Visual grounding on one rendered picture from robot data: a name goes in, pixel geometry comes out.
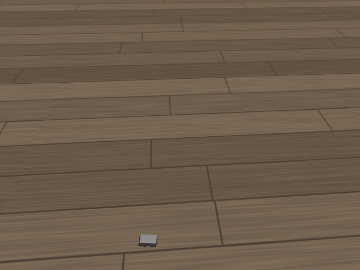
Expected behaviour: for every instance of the small box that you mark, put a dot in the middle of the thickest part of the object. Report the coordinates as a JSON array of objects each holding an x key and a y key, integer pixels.
[{"x": 148, "y": 240}]

